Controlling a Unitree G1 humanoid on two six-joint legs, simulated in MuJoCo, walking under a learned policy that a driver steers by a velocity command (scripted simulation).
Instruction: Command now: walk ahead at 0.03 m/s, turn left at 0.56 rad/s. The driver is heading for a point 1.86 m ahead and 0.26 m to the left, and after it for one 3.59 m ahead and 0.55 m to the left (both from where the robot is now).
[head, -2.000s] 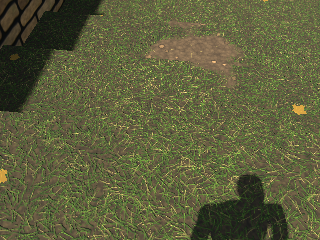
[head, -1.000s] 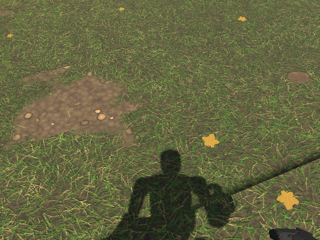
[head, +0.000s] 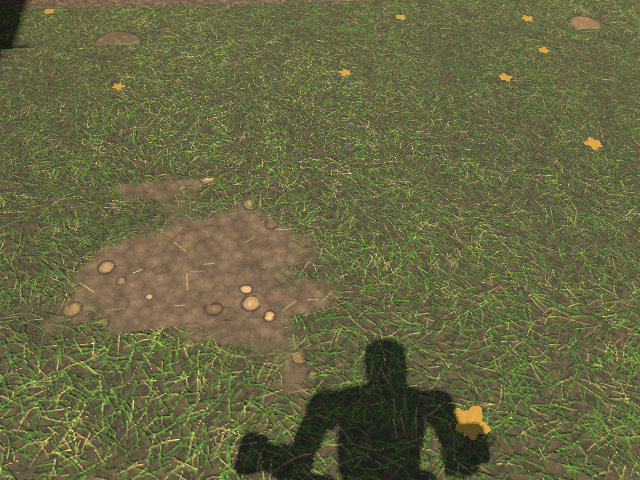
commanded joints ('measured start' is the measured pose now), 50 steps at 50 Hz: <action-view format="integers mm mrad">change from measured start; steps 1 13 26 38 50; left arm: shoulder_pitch -71 -54 34 -6 7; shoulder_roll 87 115 118 110 98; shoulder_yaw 19 24 -11 -25 -20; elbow -120 -90 -108 -87 -40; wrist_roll -11 -2 6 -5 -2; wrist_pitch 17 27 -23 -29 -29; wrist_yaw -2 -2 24 -10 -20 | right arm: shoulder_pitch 142 85 23 18 27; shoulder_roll -264 -195 -144 -96 -129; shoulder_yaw -73 -53 -29 0 14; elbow -43 -67 -75 29 123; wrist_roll -6 12 18 10 -9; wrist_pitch -19 -32 -26 -7 -45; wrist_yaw -27 -27 -24 -32 -56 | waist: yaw -51 -37 10 21 6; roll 200 153 47 -138 73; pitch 7 -75 -94 -48 -23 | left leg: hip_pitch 140 238 -86 19 48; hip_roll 336 177 32 -58 17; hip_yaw -466 -432 -473 -89 -221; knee -325 -314 -171 -78 -269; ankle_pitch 486 338 32 -91 -202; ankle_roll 229 173 19 -85 21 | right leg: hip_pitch -304 -250 325 244 175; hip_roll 71 103 20 -55 91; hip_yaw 223 269 371 439 326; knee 329 240 -416 -386 -312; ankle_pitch -165 50 140 378 -92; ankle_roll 48 39 -86 -196 -111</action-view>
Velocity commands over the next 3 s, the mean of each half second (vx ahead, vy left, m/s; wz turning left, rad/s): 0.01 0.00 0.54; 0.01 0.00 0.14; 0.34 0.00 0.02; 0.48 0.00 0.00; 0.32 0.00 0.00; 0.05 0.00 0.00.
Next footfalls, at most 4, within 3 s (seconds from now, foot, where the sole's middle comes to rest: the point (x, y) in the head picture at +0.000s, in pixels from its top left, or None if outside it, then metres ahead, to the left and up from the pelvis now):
0.52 right None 0.07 -0.10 -0.76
0.84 left None -0.03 0.09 -0.76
1.60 left None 0.19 0.17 -0.76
2.08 right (255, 473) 0.57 0.12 -0.93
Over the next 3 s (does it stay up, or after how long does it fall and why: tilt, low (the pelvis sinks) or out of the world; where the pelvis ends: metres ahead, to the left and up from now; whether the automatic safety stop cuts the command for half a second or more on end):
stays up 0.64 0.25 -0.15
